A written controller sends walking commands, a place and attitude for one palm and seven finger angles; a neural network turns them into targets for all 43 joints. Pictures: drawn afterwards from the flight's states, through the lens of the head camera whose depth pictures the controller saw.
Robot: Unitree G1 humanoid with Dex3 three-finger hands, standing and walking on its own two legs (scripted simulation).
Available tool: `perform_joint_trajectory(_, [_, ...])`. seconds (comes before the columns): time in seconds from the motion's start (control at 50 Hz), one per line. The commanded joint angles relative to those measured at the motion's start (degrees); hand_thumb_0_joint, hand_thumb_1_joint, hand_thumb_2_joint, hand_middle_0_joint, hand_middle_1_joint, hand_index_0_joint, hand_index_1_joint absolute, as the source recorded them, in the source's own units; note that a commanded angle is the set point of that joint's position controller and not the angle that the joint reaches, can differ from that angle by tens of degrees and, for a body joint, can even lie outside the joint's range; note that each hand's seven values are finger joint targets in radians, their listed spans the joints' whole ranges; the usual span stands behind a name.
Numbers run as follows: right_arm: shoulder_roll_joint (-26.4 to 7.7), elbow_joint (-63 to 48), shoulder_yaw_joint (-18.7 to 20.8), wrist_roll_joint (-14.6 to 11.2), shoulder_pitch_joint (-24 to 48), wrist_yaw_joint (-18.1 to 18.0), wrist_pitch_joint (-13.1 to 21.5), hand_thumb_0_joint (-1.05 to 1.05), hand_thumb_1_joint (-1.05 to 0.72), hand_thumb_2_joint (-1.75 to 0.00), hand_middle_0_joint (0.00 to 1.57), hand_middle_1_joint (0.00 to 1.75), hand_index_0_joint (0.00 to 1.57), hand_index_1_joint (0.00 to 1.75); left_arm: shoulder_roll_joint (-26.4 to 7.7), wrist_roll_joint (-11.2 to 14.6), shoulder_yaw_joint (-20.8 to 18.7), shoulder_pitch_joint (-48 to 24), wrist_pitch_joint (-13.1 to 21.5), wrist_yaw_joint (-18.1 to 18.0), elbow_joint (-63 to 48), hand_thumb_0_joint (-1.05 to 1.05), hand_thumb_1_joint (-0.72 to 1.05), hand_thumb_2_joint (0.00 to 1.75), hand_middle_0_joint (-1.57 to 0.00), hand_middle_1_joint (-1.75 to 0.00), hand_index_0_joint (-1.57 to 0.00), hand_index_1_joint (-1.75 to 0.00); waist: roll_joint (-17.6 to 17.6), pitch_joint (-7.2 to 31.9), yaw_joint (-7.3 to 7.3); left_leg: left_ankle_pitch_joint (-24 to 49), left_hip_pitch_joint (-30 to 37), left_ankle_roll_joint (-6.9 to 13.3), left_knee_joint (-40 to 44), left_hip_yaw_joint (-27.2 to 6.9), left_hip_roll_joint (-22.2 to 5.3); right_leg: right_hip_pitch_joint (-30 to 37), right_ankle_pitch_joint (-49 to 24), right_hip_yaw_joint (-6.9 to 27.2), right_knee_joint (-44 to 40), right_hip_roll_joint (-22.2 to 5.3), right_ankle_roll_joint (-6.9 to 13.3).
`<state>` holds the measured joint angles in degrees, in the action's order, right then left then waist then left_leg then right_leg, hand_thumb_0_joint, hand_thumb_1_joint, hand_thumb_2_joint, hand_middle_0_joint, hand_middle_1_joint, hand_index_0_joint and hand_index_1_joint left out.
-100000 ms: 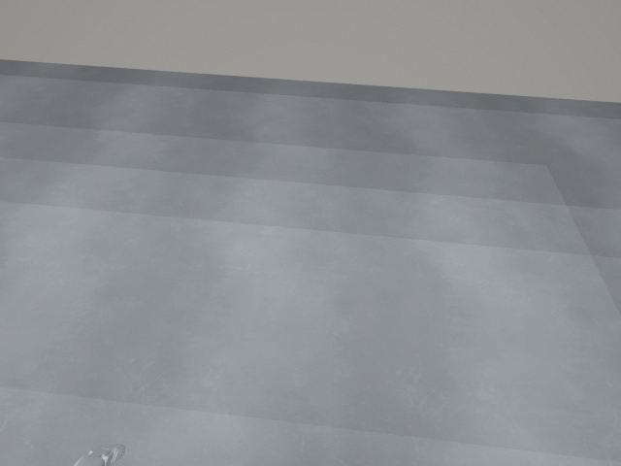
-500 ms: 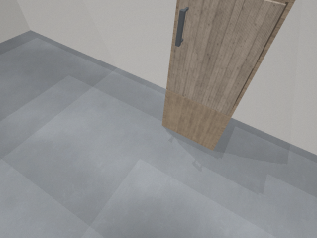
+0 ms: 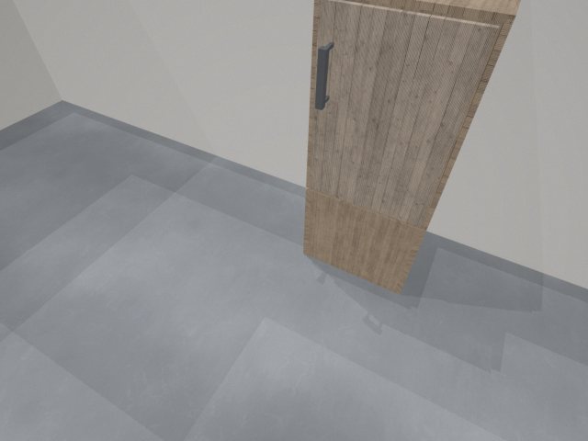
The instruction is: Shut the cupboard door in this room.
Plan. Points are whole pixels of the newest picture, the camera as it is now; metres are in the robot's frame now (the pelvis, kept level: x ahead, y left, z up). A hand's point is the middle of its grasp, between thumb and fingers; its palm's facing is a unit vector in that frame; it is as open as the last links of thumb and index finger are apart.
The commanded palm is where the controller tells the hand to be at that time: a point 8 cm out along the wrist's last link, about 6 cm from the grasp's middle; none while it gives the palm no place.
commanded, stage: let the arm hang, fingers relaxed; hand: left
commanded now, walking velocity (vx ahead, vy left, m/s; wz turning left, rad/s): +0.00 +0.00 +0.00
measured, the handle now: (325, 76) +0.96 -0.03 +0.07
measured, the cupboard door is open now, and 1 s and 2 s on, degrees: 0 0 0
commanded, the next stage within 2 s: look to check the result in 0.14 s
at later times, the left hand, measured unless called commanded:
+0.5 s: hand out of the picture +0.04 +0.22 -0.17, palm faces -0.03 -0.96 -0.29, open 7.4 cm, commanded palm none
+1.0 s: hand out of the picture +0.08 +0.21 -0.16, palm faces -0.03 -0.96 -0.29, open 7.4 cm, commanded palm none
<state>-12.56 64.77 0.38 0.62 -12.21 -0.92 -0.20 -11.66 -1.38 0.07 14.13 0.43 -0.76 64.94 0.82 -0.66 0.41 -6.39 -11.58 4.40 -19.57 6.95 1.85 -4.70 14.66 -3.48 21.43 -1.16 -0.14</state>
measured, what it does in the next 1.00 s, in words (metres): stands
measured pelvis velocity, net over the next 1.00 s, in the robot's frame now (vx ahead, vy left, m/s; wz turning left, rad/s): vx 0.04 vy -0.01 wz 0.00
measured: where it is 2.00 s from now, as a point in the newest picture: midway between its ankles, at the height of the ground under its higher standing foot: outside the picture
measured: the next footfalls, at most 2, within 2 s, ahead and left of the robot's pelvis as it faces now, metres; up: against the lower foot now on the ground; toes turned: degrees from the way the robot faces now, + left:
none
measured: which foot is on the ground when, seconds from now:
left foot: down 0.00-1.00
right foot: down 0.00-1.00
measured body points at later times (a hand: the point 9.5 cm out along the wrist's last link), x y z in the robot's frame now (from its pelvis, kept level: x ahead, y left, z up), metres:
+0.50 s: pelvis +0.02 +0.00 +0.00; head +0.03 -0.01 +0.45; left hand +0.05 +0.27 -0.14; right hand +0.06 -0.28 -0.14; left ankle +0.05 +0.07 -0.74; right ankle -0.03 -0.12 -0.74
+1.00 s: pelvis +0.04 -0.01 +0.00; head +0.05 -0.01 +0.45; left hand +0.08 +0.26 -0.14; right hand +0.10 -0.29 -0.14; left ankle +0.05 +0.07 -0.74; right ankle -0.03 -0.12 -0.74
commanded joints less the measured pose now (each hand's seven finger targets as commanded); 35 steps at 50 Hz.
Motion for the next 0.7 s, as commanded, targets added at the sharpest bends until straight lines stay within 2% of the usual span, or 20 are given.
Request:
perform_joint_trajectory(0.0, [-9.17,-2.09,1.78,0.21,-0.44,-0.44,1.04,0.0,-0.9,-0.9,0.2,0.3,0.2,0.3,-9.61,0.28,-1.98,2.05,0.65,-0.73,-1.54,0.0,0.9,0.9,-0.2,-0.3,-0.2,-0.3,-0.8,-3.6,0.06,-3.79,2.94,-2.0,5.58,-11.4,-8.93,-6.67,-0.83,5.91,-6.07,-5.86,2.81])
perform_joint_trajectory(0.06, [-10.05,-2.2,1.79,0.23,0.18,-0.44,1.1,0.0,-0.9,-0.9,0.2,0.3,0.2,0.3,-10.34,0.33,-2.15,0.84,0.6,-0.57,-1.75,0.0,0.9,0.9,-0.2,-0.3,-0.2,-0.3,0.43,-3.4,0.16,-4.69,2.97,-2.19,6.28,-11.88,-9.05,-6.13,-0.6,5.99,-6.16,-5.72,2.81])
perform_joint_trajectory(0.1, [-10.68,-2.38,1.81,0.16,0.72,-0.45,1.25,0.0,-0.9,-0.9,0.2,0.3,0.2,0.3,-10.88,0.36,-2.17,0.4,0.78,-0.51,-1.78,0.0,0.9,0.9,-0.2,-0.3,-0.2,-0.3,-0.57,-2.32,0.01,-2.32,3.45,-2.14,5.55,-11.71,-9.14,-5.15,-1.76,5.94,-6.47,-6.04,2.85])
perform_joint_trajectory(0.16, [-11.42,-2.33,1.79,0.16,1.18,-0.45,1.37,0.0,-0.9,-0.9,0.2,0.3,0.2,0.3,-11.56,0.48,-2.19,-0.45,0.88,-0.4,-1.81,0.0,0.9,0.9,-0.2,-0.3,-0.2,-0.3,0.08,-1.29,0.12,-0.7,4.56,-2.23,5.25,-11.62,-9.23,-4.53,-2.45,6.12,-6.83,-6.2,2.84])
perform_joint_trajectory(0.38, [-13.94,-2.44,1.77,-0.16,3.12,-0.32,1.32,0.0,-0.9,-0.9,0.2,0.3,0.2,0.3,-13.83,0.54,-2.11,-2.42,1.07,-0.28,-1.57,0.0,0.9,0.9,-0.2,-0.3,-0.2,-0.3,-1.25,-0.15,0.13,3.44,6.45,-2.14,4.55,-11.41,-9.87,-3.17,-4.94,6.13,-8.08,-6.71,2.75])
perform_joint_trajectory(0.44, [-14.26,-2.26,1.71,-0.02,3.75,-0.3,1.32,0.0,-0.9,-0.9,0.2,0.3,0.2,0.3,-14.17,0.59,-2.01,-2.9,1.01,-0.27,-1.44,0.0,0.9,0.9,-0.2,-0.3,-0.2,-0.3,-0.57,0.22,0.26,3.59,7.11,-2.27,4.78,-11.58,-9.94,-3.01,-4.78,6.24,-8.12,-6.83,2.73])
perform_joint_trajectory(0.68, [-15.01,-2.58,1.56,-0.18,5.41,-0.25,1.42,0.0,-0.9,-0.9,0.2,0.3,0.2,0.3,-14.97,0.49,-2.04,-3.78,1.14,-0.32,-1.56,0.0,0.9,0.9,-0.2,-0.3,-0.2,-0.3,-1.4,0.86,0.1,7.41,8.36,-2.24,4.41,-11.44,-10.07,-1.99,-7.74,5.95,-8.57,-7.07,2.35])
